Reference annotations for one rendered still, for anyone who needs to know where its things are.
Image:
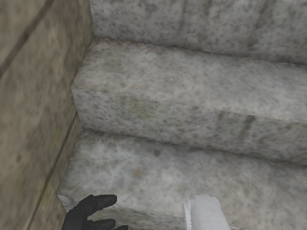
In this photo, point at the robot left hand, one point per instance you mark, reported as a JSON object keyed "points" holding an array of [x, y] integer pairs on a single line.
{"points": [[76, 218]]}

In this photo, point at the right robot thigh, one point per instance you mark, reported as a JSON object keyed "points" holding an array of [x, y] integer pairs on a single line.
{"points": [[203, 212]]}

